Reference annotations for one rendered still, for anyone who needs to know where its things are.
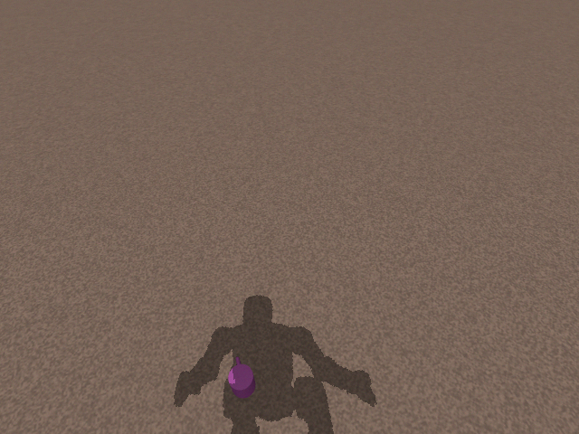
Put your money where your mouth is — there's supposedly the mug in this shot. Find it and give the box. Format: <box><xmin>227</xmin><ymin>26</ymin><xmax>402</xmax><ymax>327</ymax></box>
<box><xmin>228</xmin><ymin>356</ymin><xmax>255</xmax><ymax>398</ymax></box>

